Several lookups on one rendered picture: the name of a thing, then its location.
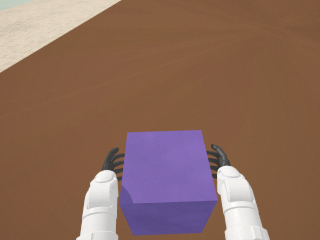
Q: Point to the robot left hand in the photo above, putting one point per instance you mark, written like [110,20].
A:
[109,163]

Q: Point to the carton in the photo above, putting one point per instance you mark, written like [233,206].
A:
[167,185]

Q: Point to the robot right forearm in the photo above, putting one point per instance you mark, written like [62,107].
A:
[239,206]

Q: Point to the robot left forearm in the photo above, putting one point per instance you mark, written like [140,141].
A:
[100,208]

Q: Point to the robot right hand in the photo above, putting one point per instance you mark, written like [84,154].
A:
[220,161]

